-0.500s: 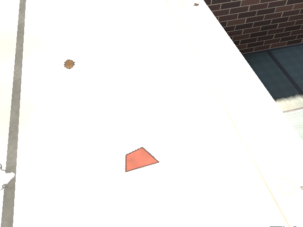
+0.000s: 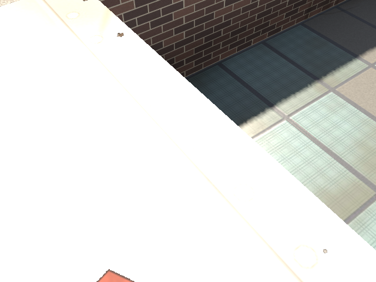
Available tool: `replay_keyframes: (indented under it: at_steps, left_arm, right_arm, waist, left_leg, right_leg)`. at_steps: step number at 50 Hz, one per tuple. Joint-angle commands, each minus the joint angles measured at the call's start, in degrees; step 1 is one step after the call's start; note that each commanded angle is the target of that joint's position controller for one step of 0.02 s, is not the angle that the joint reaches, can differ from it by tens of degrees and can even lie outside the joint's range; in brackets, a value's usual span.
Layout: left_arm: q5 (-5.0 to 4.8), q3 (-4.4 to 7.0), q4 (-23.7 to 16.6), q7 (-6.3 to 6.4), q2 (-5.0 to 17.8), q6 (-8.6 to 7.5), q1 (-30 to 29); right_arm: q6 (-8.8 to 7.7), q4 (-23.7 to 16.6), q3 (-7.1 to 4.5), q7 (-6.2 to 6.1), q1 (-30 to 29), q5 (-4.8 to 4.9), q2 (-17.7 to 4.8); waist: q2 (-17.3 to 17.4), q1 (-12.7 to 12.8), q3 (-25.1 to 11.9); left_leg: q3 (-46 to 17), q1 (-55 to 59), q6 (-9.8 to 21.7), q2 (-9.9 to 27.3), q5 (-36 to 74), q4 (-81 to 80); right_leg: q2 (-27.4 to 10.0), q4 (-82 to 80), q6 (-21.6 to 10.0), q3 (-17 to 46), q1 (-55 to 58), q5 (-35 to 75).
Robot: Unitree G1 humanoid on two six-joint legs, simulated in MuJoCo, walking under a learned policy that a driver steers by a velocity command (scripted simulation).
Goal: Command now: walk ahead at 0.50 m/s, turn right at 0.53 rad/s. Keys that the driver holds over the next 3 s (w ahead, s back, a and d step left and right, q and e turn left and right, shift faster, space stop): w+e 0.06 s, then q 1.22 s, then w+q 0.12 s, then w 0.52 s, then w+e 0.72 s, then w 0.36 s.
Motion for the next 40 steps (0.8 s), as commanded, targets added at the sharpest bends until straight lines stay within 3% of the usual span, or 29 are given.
replay_keyframes:
  at_steps: [1, 3, 4, 5, 6, 7, 8, 9, 10, 11, 12, 13, 15, 17, 20, 23, 29, 32, 33, 34, 35, 36, 37, 38, 39, 40]
  left_arm:
    - [0.03, -0.05, -5.8, -1.12, 1.8, -0.62, -5.7]
    - [0.11, 0.31, -7.1, -1.59, 2.7, -0.46, -6.7]
    - [0.61, 0.55, -7.4, -1.73, 2.8, -0.49, -6.0]
    - [1.14, 1.24, -7.0, -1.67, 3.8, -0.56, -2.6]
    - [1.39, 2.57, -4.8, -1.40, 5.8, -0.83, 5.5]
    - [1.57, 3.94, -3.0, -0.44, 9.4, -0.86, 12.1]
    - [2.60, 4.32, -2.6, 0.70, 15.4, -1.02, 14.1]
    - [2.27, 3.14, -3.6, 0.45, 12.1, -1.25, 16.4]
    - [2.39, 2.45, -3.5, 0.11, 9.8, -1.47, 13.6]
    - [1.76, 2.13, -2.8, 0.06, 8.4, -1.90, 10.0]
    - [1.47, 1.52, -2.3, 0.14, 6.1, -2.24, 6.7]
    - [1.77, 1.05, -2.2, 0.20, 4.3, -2.51, 3.8]
    - [2.94, 0.76, -1.8, 0.28, 2.8, -3.24, 0.7]
    - [3.29, 1.36, -1.5, 1.05, 4.5, -3.55, -2.0]
    - [2.67, 2.01, -0.5, 2.88, 5.6, -2.39, -2.6]
    - [2.49, 2.31, 0.2, 3.75, 6.1, -1.06, -2.7]
    - [1.07, 3.13, 1.3, 3.51, 8.1, 1.13, -1.8]
    - [-0.58, 3.37, 1.8, 3.47, 8.3, 1.71, -2.3]
    - [-0.16, 3.22, 3.0, 3.19, 7.0, 1.62, 0.9]
    - [2.56, 2.49, 0.8, 2.78, 4.7, 1.11, -0.4]
    - [3.05, 1.86, -1.8, 2.86, 3.4, 0.98, -5.3]
    - [2.01, 2.51, -1.3, 2.68, 5.7, 1.11, -7.3]
    - [0.89, 2.48, -1.3, 2.81, 5.1, 1.22, -7.4]
    - [1.09, 2.62, -0.4, 3.37, 5.1, 1.36, -6.5]
    - [1.52, 3.11, -0.1, 4.08, 6.5, 1.50, -6.3]
    - [1.60, 3.17, 0.0, 4.26, 6.4, 1.55, -5.8]
  right_arm:
    - [-0.01, -3.0, -2.57, -0.41, -1.9, 0.92, -10.3]
    - [0.87, -2.4, -3.00, -0.45, -1.6, 1.62, -11.3]
    - [1.30, -2.0, -3.09, -0.46, -1.8, 1.91, -11.9]
    - [1.73, -1.7, -3.13, -0.56, -2.0, 2.16, -12.5]
    - [2.10, -1.4, -2.77, -0.59, -2.8, 2.32, -12.1]
    - [1.78, -1.2, -1.81, -0.56, -1.3, 1.63, -10.0]
    - [0.95, -2.7, 0.94, 0.43, 5.0, -0.76, -2.1]
    - [0.20, 0.3, 0.93, 1.00, 7.1, 1.60, -5.1]
    - [0.27, -0.6, -0.70, 1.05, 0.4, 4.32, -9.6]
    - [0.48, -2.1, -0.40, 0.72, -3.1, 4.27, -8.5]
    - [1.07, -1.5, -0.45, 0.03, -4.4, 2.96, -7.7]
    - [2.22, -0.7, -0.85, -0.45, -3.2, 2.40, -7.8]
    - [4.36, 1.1, -0.95, -1.04, 0.9, 2.21, -5.9]
    - [5.44, 0.2, -1.17, -1.68, -0.2, 2.03, -5.4]
    - [6.07, -1.8, -1.00, -1.45, -3.6, 1.58, -4.7]
    - [6.70, -3.6, -1.04, -0.61, -7.0, 1.61, -4.6]
    - [8.02, -7.5, -1.72, 1.06, -11.4, 1.34, -5.2]
    - [8.11, -7.4, -2.20, 1.69, -8.2, 1.45, -5.3]
    - [7.92, -6.9, -3.35, 1.03, -5.5, 1.19, -8.5]
    - [7.60, -7.1, -5.43, -0.25, -2.0, 0.51, -16.6]
    - [6.77, -7.8, -4.83, 0.06, -1.6, -1.01, -16.6]
    - [5.54, -8.2, -4.02, 0.77, -2.2, -0.82, -14.0]
    - [4.63, -8.3, -3.75, 0.58, -4.8, -0.13, -12.9]
    - [4.36, -8.5, -3.47, 0.25, -7.5, 0.95, -11.6]
    - [4.53, -8.9, -3.07, -0.38, -9.5, 1.67, -10.5]
    - [4.83, -9.3, -2.86, -0.84, -10.2, 1.43, -10.3]
  waist:
    - [4.6, -0.1, 3.5]
    - [5.2, 0.4, 3.5]
    - [5.5, 1.5, 3.0]
    - [6.4, 3.8, 0.4]
    - [5.6, 8.7, -4.1]
    - [2.6, 11.5, -8.7]
    - [-13.2, 6.9, -17.2]
    - [-8.7, 10.2, -31.3]
    - [-3.2, 11.5, -25.1]
    - [-2.5, 9.5, -16.8]
    - [-0.2, 7.5, -11.2]
    - [-1.0, 5.1, -8.8]
    - [-1.1, 2.2, -8.2]
    - [-1.7, 1.3, -6.5]
    - [-2.3, 2.0, -6.0]
    - [-2.6, 3.5, -4.7]
    - [-3.0, 4.7, -3.2]
    - [-3.0, 2.1, -4.4]
    - [1.6, 1.7, -6.2]
    - [16.2, 2.4, -8.7]
    - [19.9, 0.4, -11.9]
    - [11.0, -0.6, -12.7]
    - [9.3, 1.0, -10.4]
    - [6.7, 2.3, -8.6]
    - [7.1, 3.3, -7.7]
    - [8.3, 4.0, -8.1]
  left_leg:
    - [-3.4, -0.6, 8.3, 17.0, 19.5, -4.7]
    - [-2.2, 3.2, 7.3, 18.1, 25.9, -1.5]
    - [-1.9, 3.2, 7.0, 18.1, 37.0, 2.4]
    - [-1.8, 3.2, 6.4, 17.6, 48.4, 8.4]
    - [-0.8, 1.3, 4.8, 15.3, 52.6, 18.4]
    - [0.1, -7.5, 2.0, 12.3, 43.3, 30.2]
    - [-0.9, -31.0, -2.4, 3.4, -12.3, 54.3]
    - [-16.8, -32.3, -2.9, -1.4, -26.6, 66.6]
    - [-20.7, -34.7, -2.0, 1.0, -23.4, 67.3]
    - [-19.0, -37.6, -1.4, 3.8, -19.7, 62.4]
    - [-17.8, -36.9, -1.6, 5.7, -16.2, 58.3]
    - [-17.6, -32.8, -1.9, 7.0, -13.5, 56.1]
    - [-17.3, -25.2, -2.7, 6.8, -9.2, 53.8]
    - [-16.5, -25.9, -3.6, 6.5, -5.8, 49.7]
    - [-15.3, -27.7, -4.1, 7.4, 0.6, 41.9]
    - [-13.5, -27.3, -3.9, 7.8, 2.9, 36.5]
    - [-9.9, -27.6, -1.6, 5.9, -4.1, 28.7]
    - [-7.3, -19.2, 1.5, 2.9, 4.6, 15.3]
    - [-11.3, -11.9, 4.0, 3.3, 17.8, 9.8]
    - [-28.5, 0.6, 10.0, 15.5, 45.3, 11.0]
    - [-42.2, 3.4, 21.7, 24.1, 49.3, 9.1]
    - [-38.0, 2.9, 21.6, 22.1, 46.1, 8.4]
    - [-33.0, 1.2, 18.4, 18.7, 41.2, 8.6]
    - [-30.2, -0.6, 15.4, 16.0, 36.6, 8.5]
    - [-29.2, -2.6, 13.8, 14.9, 34.0, 7.9]
    - [-28.5, -4.9, 13.6, 13.9, 34.6, 7.6]
  right_leg:
    - [0.1, -5.5, -1.6, -2.0, 0.6, 0.7]
    - [1.4, -7.4, -3.3, -3.8, 1.1, -4.0]
    - [3.3, -8.5, -4.4, -4.8, 4.4, -6.7]
    - [6.0, -9.3, -5.5, -6.3, 10.3, -9.0]
    - [8.9, -14.0, -7.0, -7.0, 21.5, -4.0]
    - [6.9, -15.5, -8.5, -3.1, 36.4, 12.4]
    - [-11.8, -11.6, -18.4, 20.0, 60.5, 36.2]
    - [-19.9, -16.5, -25.4, 34.0, 63.1, 37.3]
    - [-16.9, -17.5, -22.2, 23.5, 56.9, 39.0]
    - [-14.1, -18.7, -18.7, 16.2, 49.5, 34.2]
    - [-11.8, -21.2, -16.4, 12.3, 41.9, 29.6]
    - [-10.5, -23.8, -15.4, 9.0, 35.3, 27.8]
    - [-9.8, -27.6, -15.2, 4.5, 27.2, 27.1]
    - [-9.5, -29.9, -15.2, 0.6, 25.4, 26.7]
    - [-8.9, -31.5, -14.2, -3.8, 27.9, 19.1]
    - [-9.3, -32.8, -13.9, -5.9, 29.0, 9.6]
    - [-13.3, -27.8, -12.6, -5.8, 35.2, 8.0]
    - [-11.5, -18.9, -7.7, -8.7, 35.3, 11.0]
    - [-7.7, -11.0, -3.6, -11.6, 32.2, 7.2]
    - [-0.3, 6.2, 1.8, -15.6, 16.8, -12.7]
    - [7.6, 18.9, 4.4, -7.7, 4.2, -40.1]
    - [6.2, 25.0, 3.8, -0.6, 2.3, -39.6]
    - [5.3, 24.8, 2.9, 0.6, 0.6, -34.5]
    - [4.6, 22.1, 2.8, 1.1, 0.0, -30.2]
    - [4.1, 19.9, 3.1, 1.6, 1.0, -27.0]
    - [4.8, 19.9, 3.5, 1.3, 3.6, -24.7]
